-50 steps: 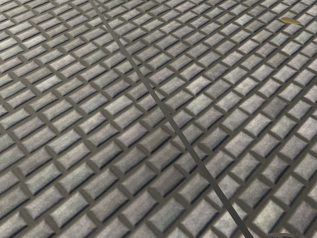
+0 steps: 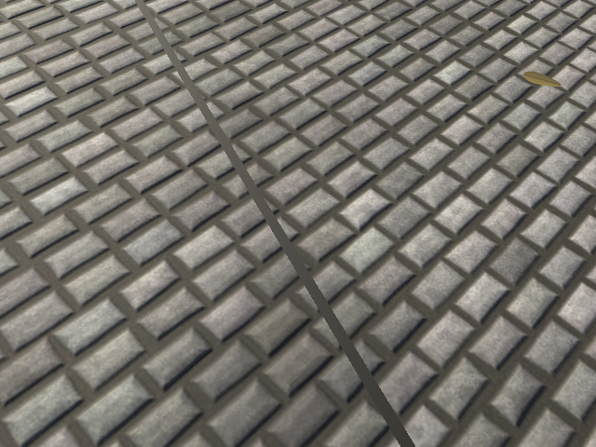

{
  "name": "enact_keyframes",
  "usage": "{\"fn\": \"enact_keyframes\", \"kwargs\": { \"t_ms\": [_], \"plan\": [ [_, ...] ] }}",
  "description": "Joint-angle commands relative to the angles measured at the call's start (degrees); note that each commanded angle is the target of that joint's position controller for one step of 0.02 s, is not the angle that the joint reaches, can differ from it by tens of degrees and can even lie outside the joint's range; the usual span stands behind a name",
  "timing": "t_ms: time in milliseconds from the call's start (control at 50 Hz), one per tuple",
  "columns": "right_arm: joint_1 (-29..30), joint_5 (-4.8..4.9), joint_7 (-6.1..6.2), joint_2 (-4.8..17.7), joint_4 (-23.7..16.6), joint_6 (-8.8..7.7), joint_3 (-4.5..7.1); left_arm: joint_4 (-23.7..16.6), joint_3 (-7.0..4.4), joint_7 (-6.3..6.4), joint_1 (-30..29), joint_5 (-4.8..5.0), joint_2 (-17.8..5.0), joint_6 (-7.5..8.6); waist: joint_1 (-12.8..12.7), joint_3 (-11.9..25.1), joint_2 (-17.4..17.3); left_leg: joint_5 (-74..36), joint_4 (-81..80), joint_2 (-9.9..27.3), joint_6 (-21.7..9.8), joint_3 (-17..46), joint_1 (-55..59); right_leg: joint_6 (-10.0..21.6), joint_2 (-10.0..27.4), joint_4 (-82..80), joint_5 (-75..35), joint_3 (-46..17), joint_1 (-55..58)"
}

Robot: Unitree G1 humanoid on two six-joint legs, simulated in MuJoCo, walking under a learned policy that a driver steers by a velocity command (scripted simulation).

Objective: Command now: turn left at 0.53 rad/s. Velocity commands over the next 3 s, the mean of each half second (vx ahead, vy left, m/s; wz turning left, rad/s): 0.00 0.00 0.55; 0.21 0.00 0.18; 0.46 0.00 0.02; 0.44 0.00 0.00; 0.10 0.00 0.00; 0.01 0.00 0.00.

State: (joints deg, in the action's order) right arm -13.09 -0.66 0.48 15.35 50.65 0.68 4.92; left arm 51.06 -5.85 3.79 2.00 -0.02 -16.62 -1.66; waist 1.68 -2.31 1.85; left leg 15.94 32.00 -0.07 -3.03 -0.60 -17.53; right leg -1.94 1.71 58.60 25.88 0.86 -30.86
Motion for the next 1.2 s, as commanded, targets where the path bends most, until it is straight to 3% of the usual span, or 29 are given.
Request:
{"fn": "enact_keyframes", "kwargs": {
  "t_ms": [20,120,220,280,360,400,420,440,460,480,500,540,600,640,660,720,760,780,800,820,840,860,880,940,1000,1060,1100,1160,1200],
  "plan": [
    [4.93,1.15,1.10,9.10,-5.63,-1.71,1.57,-3.28,-1.84,0.55,-2.10,-0.46,-6.35,1.07,-2.16,4.90,-9.00,-14.30,-15.39,13.02,-7.89,18.81,8.23,0.02,0.09,6.37,-5.26,-4.70,-8.16],
    [0.18,1.34,1.96,9.62,-5.41,-1.58,1.68,-3.83,-1.31,0.37,-2.65,0.24,-4.31,2.00,-0.75,6.61,-8.74,-18.19,-14.09,11.94,-8.70,19.71,15.20,-1.42,-1.22,-1.95,-8.86,-6.00,-8.95],
    [1.51,1.42,2.04,11.42,-6.81,-0.83,2.37,-4.36,-0.88,-0.49,-3.61,0.46,-4.50,2.62,0.06,5.32,-10.15,-12.72,-13.81,10.59,-9.22,22.78,12.42,-2.79,-2.15,-12.90,-8.55,-6.64,-3.45],
    [2.80,1.27,1.79,11.84,-7.81,-0.35,2.56,-4.46,-0.75,-1.13,-3.00,0.64,-5.08,3.31,0.16,5.76,-10.44,-16.27,-12.43,10.18,-9.92,25.19,10.63,-2.81,-3.04,-16.53,-6.96,-6.77,0.86],
    [5.11,1.44,1.69,11.85,-9.55,0.48,2.42,-4.27,-0.66,-2.27,-0.10,0.94,-6.00,4.45,-0.90,7.68,-11.02,-26.89,-8.96,9.52,-9.42,29.07,11.53,-1.90,-4.05,-23.42,-6.00,-6.81,6.88],
    [7.39,2.09,1.98,11.55,-10.74,1.08,2.12,-3.34,-0.80,-2.94,3.94,0.98,-6.39,4.89,-3.59,8.28,-10.60,-27.33,-6.31,7.11,-6.95,29.01,10.16,-0.75,-4.04,-34.41,-13.38,-5.63,14.16],
    [7.60,2.29,2.24,10.67,-11.36,1.34,1.78,-2.69,-1.21,-3.10,6.10,0.75,-7.62,4.90,-4.34,8.61,-9.25,-21.57,-4.08,4.74,-4.47,27.65,6.83,0.38,-1.56,-39.93,-20.80,-6.33,20.37],
    [4.73,1.66,2.25,7.48,-11.54,1.37,0.87,-2.88,-1.84,-2.84,6.91,-0.29,-11.14,4.52,-2.45,10.87,0.39,-5.97,5.76,-0.47,-1.35,21.03,0.21,4.18,9.08,-40.51,-29.28,-15.41,28.08],
    [0.43,1.65,2.09,6.06,-11.86,0.79,0.75,-3.54,-1.87,-2.46,5.09,-1.62,-13.92,3.78,1.34,9.04,12.84,21.87,15.38,-10.62,1.65,12.81,-12.71,13.42,18.44,-39.14,-46.27,-27.52,32.17],
    [0.74,0.86,1.79,11.20,-11.89,0.07,1.94,-4.21,-1.37,-2.59,5.05,-2.17,-11.82,3.81,-0.14,9.11,12.13,24.19,28.52,-6.73,3.96,11.55,-15.65,19.93,24.18,-40.07,-45.61,-32.37,28.52],
    [0.89,1.40,1.69,13.99,-10.65,0.11,2.99,-5.46,-0.53,-2.44,2.57,-1.60,-8.85,3.90,0.11,7.66,6.94,19.55,33.82,-4.96,4.81,12.03,-15.03,18.72,20.37,-39.71,-41.54,-26.45,26.43],
    [1.00,1.27,2.05,11.85,-9.19,1.29,2.83,-6.05,0.37,-2.36,-0.09,-0.04,-6.47,3.63,0.19,4.90,4.68,13.12,36.59,-4.56,6.58,11.29,-15.39,14.14,13.72,-39.13,-35.34,-17.84,24.32],
    [3.14,1.72,1.69,7.89,-10.44,1.36,1.39,-4.52,0.84,-2.06,2.64,-0.08,-6.90,3.08,-1.27,4.19,6.40,9.21,30.53,-4.40,7.74,8.27,-13.21,14.45,10.73,-39.93,-36.49,-12.74,24.51],
    [4.71,1.54,1.28,5.80,-10.85,0.92,0.22,-3.37,1.05,-1.97,5.00,0.13,-6.77,2.95,-2.92,5.57,7.48,7.18,19.01,-1.31,7.65,5.17,-10.22,13.71,9.76,-42.44,-19.55,-12.08,26.03],
    [6.15,1.40,0.84,4.86,-11.24,0.60,-0.42,-2.99,0.80,-2.06,5.68,0.49,-8.06,2.87,-4.01,4.77,8.98,7.49,14.07,-0.51,7.38,2.77,-7.49,13.53,9.35,-44.41,-10.83,-12.39,24.31],
    [7.65,1.98,0.10,6.76,-11.50,-0.75,-0.36,-2.61,-0.04,-2.54,8.01,0.87,-11.72,2.90,-5.18,1.74,9.56,8.04,3.51,-1.13,5.59,-0.98,-1.11,14.05,11.01,-46.49,-2.62,-14.92,20.38],
    [3.70,1.94,-0.08,6.74,-9.31,-1.78,-0.15,-2.57,0.16,-2.98,7.70,1.87,-11.40,3.12,-2.56,0.79,7.15,-0.71,-7.94,-1.89,2.94,-2.50,7.32,13.32,10.56,-45.18,-1.82,-14.31,16.74],
    [0.93,1.97,0.06,6.98,-8.03,-2.05,0.10,-2.41,0.68,-3.24,7.99,1.83,-9.92,3.45,-1.01,1.37,6.14,-1.91,-11.09,-1.84,1.51,-2.15,13.15,12.08,9.76,-43.27,-3.11,-13.58,14.01],
    [-3.73,2.13,0.44,7.87,-6.86,-2.28,0.44,-2.68,1.72,-3.60,7.05,1.29,-6.76,4.08,1.27,3.78,4.39,-2.03,-11.40,1.61,-0.02,2.37,21.73,9.47,7.94,-38.32,-3.71,-11.26,8.99],
    [-10.36,1.79,1.01,11.00,-5.65,-2.34,1.07,-4.29,3.31,-4.40,4.76,-0.20,-1.45,4.99,3.23,7.40,-6.72,-4.04,-13.29,12.29,-3.02,15.99,30.71,5.26,2.32,-21.34,-0.85,-3.51,0.50],
    [-12.81,1.04,0.12,17.03,-4.93,-2.65,2.63,-7.75,2.74,-4.16,1.47,0.85,-3.25,6.20,4.04,4.51,-17.90,6.41,-19.44,22.13,-11.67,33.35,28.37,3.64,-2.55,-11.75,7.84,1.24,-11.60],
    [-11.21,0.79,-0.29,13.30,-5.57,-3.83,1.77,-7.86,1.45,-4.05,-0.13,1.90,-8.04,6.80,4.19,-0.25,-12.12,13.08,-21.83,22.48,-14.32,35.58,25.76,3.70,1.08,-2.44,7.91,-2.55,-16.03],
    [-8.68,0.75,-0.33,10.00,-6.08,-4.61,0.78,-7.17,1.03,-4.56,1.40,2.59,-8.95,6.99,2.54,-2.82,-11.00,15.48,-22.52,19.80,-12.37,30.88,24.89,4.62,3.10,0.27,2.59,-3.80,-18.39],
    [-5.81,0.94,-0.40,8.00,-7.07,-5.13,-0.10,-5.97,1.10,-5.37,2.11,1.44,-7.13,7.38,0.92,-4.31,-8.96,2.12,-25.08,15.19,-8.91,20.64,22.73,4.56,5.66,-1.38,-9.23,-3.17,-18.28],
    [-6.64,0.96,-0.17,8.24,-6.88,-4.96,0.04,-6.79,2.07,-6.12,0.16,0.68,-4.31,7.40,1.12,-2.86,-7.50,-9.95,-25.87,12.02,-8.52,12.21,19.42,2.01,4.60,-8.64,-17.85,-0.56,-13.98],
    [-8.74,1.09,0.06,9.64,-6.08,-4.98,0.39,-8.91,3.14,-6.46,-4.76,0.84,-2.68,7.25,2.59,-3.71,-7.82,-11.92,-26.44,10.53,-7.82,7.54,14.19,0.78,2.44,-19.59,-25.25,1.16,-6.95],
    [-10.77,1.34,0.04,10.32,-5.18,-5.11,0.57,-10.13,3.39,-6.79,-7.12,1.15,-3.03,7.16,3.14,-4.63,-7.94,-11.30,-26.85,11.82,-7.78,7.32,13.38,1.29,1.29,-23.61,-27.21,1.52,-4.02],
    [-11.07,2.03,0.10,10.87,-4.27,-5.01,0.85,-11.26,3.09,-7.33,-7.15,1.40,-4.93,7.30,1.40,-5.11,-8.18,-14.90,-25.08,14.70,-6.61,7.38,17.72,3.70,1.14,-27.55,-25.74,0.00,-2.95],
    [-10.49,1.82,0.25,11.94,-4.18,-4.51,1.17,-10.89,2.33,-7.26,-3.63,1.28,-6.87,7.41,-1.16,-2.07,-9.06,-29.14,-19.62,15.14,-5.36,6.41,20.79,5.52,-0.68,-28.17,-22.52,1.31,2.64]
  ]
}}
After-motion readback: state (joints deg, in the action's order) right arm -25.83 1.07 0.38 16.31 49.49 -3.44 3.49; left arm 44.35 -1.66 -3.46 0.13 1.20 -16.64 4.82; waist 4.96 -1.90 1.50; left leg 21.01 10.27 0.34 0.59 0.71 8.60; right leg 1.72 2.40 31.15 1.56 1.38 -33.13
